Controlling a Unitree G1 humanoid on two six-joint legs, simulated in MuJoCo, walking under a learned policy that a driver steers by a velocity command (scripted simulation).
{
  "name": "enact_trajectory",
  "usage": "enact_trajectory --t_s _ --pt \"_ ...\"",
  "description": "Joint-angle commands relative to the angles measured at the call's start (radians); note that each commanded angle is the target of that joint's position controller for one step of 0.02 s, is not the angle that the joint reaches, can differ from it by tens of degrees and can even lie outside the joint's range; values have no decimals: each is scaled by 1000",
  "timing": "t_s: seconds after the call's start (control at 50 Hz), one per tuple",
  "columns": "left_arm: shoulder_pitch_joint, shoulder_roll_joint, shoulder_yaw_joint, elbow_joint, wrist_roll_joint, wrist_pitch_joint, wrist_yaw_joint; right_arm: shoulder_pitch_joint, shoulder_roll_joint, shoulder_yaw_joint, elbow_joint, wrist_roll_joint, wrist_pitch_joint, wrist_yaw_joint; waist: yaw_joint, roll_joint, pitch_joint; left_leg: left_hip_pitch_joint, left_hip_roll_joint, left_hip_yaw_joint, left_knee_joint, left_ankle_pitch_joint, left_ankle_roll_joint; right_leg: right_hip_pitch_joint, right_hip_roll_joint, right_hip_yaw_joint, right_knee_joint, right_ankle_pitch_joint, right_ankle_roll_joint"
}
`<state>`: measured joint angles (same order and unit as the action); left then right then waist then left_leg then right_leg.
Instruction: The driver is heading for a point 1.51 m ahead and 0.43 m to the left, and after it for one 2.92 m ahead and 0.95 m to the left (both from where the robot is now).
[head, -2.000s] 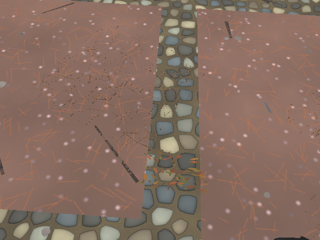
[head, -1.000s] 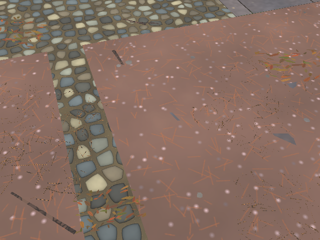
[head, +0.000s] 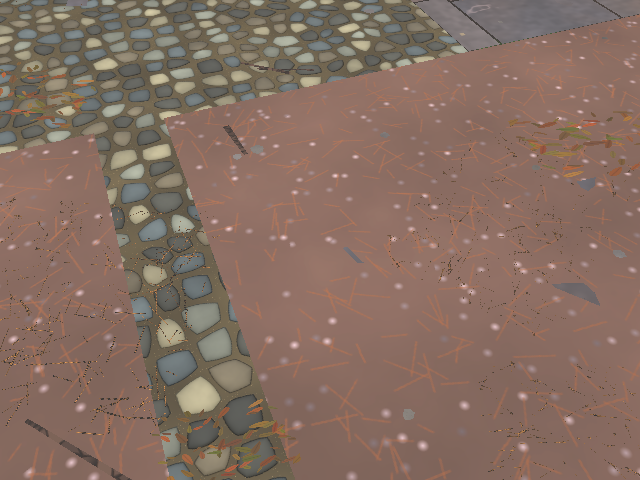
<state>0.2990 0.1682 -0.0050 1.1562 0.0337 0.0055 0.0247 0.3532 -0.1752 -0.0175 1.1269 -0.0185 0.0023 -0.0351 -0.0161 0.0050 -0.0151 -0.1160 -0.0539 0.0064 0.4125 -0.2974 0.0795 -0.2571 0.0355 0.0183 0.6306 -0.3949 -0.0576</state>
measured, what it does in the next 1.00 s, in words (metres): walks ahead: right foot, then left foot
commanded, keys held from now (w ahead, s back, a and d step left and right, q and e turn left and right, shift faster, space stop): w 0.84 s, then w+q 0.16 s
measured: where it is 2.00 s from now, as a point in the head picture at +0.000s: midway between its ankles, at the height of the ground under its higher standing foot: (307, 299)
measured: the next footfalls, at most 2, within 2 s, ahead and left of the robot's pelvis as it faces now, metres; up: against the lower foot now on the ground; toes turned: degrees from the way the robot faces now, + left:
right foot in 0.18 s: +0.12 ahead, -0.13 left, +0.00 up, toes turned -3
left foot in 0.66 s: +0.47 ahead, +0.02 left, +0.00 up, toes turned +4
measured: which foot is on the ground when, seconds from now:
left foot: down 0.00-0.18, up 0.20-0.64, down 0.66-1.00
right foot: up 0.00-0.16, down 0.18-0.66, up 0.68-1.00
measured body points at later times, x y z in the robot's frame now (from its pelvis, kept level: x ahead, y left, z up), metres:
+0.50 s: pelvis +0.19 -0.06 +0.00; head +0.22 -0.07 +0.45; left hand +0.09 +0.15 -0.14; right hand +0.32 -0.29 -0.14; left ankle +0.32 +0.06 -0.69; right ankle +0.08 -0.12 -0.74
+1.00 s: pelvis +0.48 -0.04 +0.00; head +0.51 -0.03 +0.45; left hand +0.62 +0.20 -0.13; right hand +0.41 -0.26 -0.14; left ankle +0.43 +0.02 -0.74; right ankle +0.63 -0.20 -0.68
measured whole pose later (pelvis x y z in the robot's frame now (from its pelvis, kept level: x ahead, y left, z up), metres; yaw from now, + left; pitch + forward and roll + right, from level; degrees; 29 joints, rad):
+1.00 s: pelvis +0.48 -0.04 +0.00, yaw +2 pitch +0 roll +1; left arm 0.09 0.20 0.04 0.93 0.03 -0.04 -0.02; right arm 0.46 -0.16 -0.03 1.09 -0.01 -0.09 0.00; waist -0.05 -0.03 0.04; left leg -0.03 -0.10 0.06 0.24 -0.22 0.11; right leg -0.63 -0.11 0.00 0.81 -0.07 -0.01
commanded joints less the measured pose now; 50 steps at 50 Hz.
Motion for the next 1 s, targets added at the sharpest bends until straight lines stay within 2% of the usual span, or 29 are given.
enact_trajectory --t_s 0.02,0.1,0.12,0.16,0.18,0.2,0.22,0.24,0.26,0.28,0.32,0.4,0.48,0.54,0.58,0.6,0.62,0.64,0.66,0.68,0.7,0.72,0.74,0.76,0.78,0.82,0.86,0.92,1.0 --pt "-108 69 16 -102 8 -38 -18 118 -146 -39 2 -11 -15 2 -33 83 218 -27 366 -448 -326 -429 188 -321 -62 -24 194 -55 -5" --pt "-116 68 29 -139 -10 -66 -36 86 -147 -48 -15 -5 -45 7 -5 93 170 -48 284 -282 -265 -219 142 -193 -53 -69 45 3 0" --pt "-90 63 31 -138 -15 -68 -37 73 -149 -49 -20 -2 -48 8 13 99 161 -97 268 -249 -243 -198 134 -104 -40 -89 -21 45 -4" --pt "59 54 41 -90 -20 -70 -33 41 -145 -50 -33 6 -51 13 79 62 139 -266 212 -174 -126 -181 107 183 14 -131 -159 130 -7" --pt "168 85 55 -60 -16 -76 -24 35 -115 -40 -43 -1 -61 17 123 -6 99 -362 165 -115 21 -132 82 349 -25 -55 -209 83 -15" --pt "305 186 79 -45 -1 -84 -12 11 -29 -16 -85 4 -72 30 168 -249 38 -505 39 35 375 -157 25 472 -293 350 -407 -208 -80" --pt "385 228 91 -7 -10 -70 -13 -20 -73 -29 -117 -13 -72 38 165 -296 49 -623 -8 36 611 -266 24 432 -418 650 -527 -377 -162" --pt "254 180 78 -47 -10 -66 -13 -60 -111 -38 -126 -28 -69 46 94 -125 142 -657 72 -21 722 -181 36 326 -400 580 -514 -382 -160" --pt "154 156 71 -86 -13 -74 -20 -67 -85 -33 -123 -23 -73 57 57 -58 168 -637 106 -39 726 -72 34 247 -358 482 -511 -264 -146" --pt "108 139 65 -104 -14 -84 -21 -55 -67 -31 -115 -15 -78 63 26 -39 159 -594 130 -41 699 1 24 214 -315 384 -522 -119 -128" --pt "116 97 49 -99 -17 -102 -17 -45 -70 -35 -108 -22 -69 69 6 -50 132 -548 139 -12 668 64 -4 213 -257 249 -522 120 -110" --pt "226 89 38 -60 -18 -114 -11 -156 -69 -38 -151 -17 -47 69 15 -69 125 -621 125 44 617 124 -33 272 -224 118 -489 502 -115" --pt "246 82 28 -59 -17 -116 -8 -351 -44 -22 -229 -7 -46 70 43 -82 160 -575 92 100 378 206 -43 235 -192 47 -492 666 -112" --pt "266 100 30 -49 -16 -118 -1 -415 -48 -16 -261 2 -46 67 51 -99 163 -477 62 131 225 241 -12 259 -209 27 -489 774 -109" --pt "244 116 33 -48 -14 -121 2 -378 -72 -24 -262 2 -51 57 18 -99 133 -390 34 135 180 219 30 308 -227 9 -421 975 -101" --pt "230 129 37 -50 -13 -122 4 -317 -90 -32 -247 1 -55 50 -12 -104 95 -319 10 137 173 189 50 336 -232 -1 -342 1107 -93" --pt "218 141 42 -51 -9 -119 6 -205 -112 -45 -213 3 -62 43 -59 -105 35 -218 -13 132 159 160 69 360 -230 -10 -210 1193 -85" --pt "198 151 46 -55 -12 -113 5 -48 -130 -59 -160 1 -70 35 -125 -89 -42 -45 -20 127 87 195 88 326 -211 -27 -22 1151 -74" --pt "200 134 41 -69 -19 -112 -2 101 -184 -79 -124 -19 -76 24 -175 -43 -129 185 111 -11 64 96 124 157 -174 -44 229 879 -67" --pt "322 9 21 -89 -49 -107 -18 174 -285 -105 -123 -45 -75 25 -111 174 -264 467 434 -519 11 -25 274 -195 -1 -84 659 132 -27" --pt "271 99 47 -86 -31 -103 -21 99 -247 -100 -125 -3 -61 39 -101 97 -257 410 446 -744 -157 -156 302 -326 37 32 794 -71 -41" --pt "158 117 55 -131 -21 -103 -21 -34 -201 -86 -148 10 -63 41 -51 64 -69 250 418 -575 -190 -214 262 -398 -37 41 774 23 -51" --pt "91 114 56 -148 -15 -108 -25 -94 -132 -68 -158 9 -73 45 -34 -2 13 111 380 -464 -226 -120 230 -374 -73 38 713 93 -54" --pt "80 93 58 -146 -10 -103 -27 -105 -94 -56 -149 3 -84 43 0 -17 59 13 337 -367 -245 -5 195 -323 -100 37 655 118 -51" --pt "98 73 56 -145 4 -89 -31 -91 -63 -44 -130 3 -92 38 33 -6 69 -60 299 -289 -256 81 169 -262 -116 37 607 124 -39" --pt "113 40 53 -143 10 -67 -39 -37 -66 -39 -105 2 -109 33 53 8 69 -93 268 -207 -264 215 156 -229 -121 18 549 129 -21" --pt "39 50 55 -176 12 -54 -43 8 -97 -41 -91 5 -116 32 54 24 91 -96 248 -162 -283 264 157 -285 -138 -8 476 172 -1" --pt "-124 69 56 -241 8 -50 -48 66 -108 -37 -88 9 -110 32 22 27 123 -59 221 -146 -301 326 154 -376 -146 -41 311 282 39" --pt "-283 61 47 -301 -7 -54 -50 147 -114 -36 -82 9 -103 30 -29 49 115 17 197 -135 -259 461 127 -364 -104 -69 90 388 66"
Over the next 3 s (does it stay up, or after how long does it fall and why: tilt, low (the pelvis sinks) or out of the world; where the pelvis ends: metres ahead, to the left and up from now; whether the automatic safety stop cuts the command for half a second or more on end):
stays up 1.36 0.47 0.00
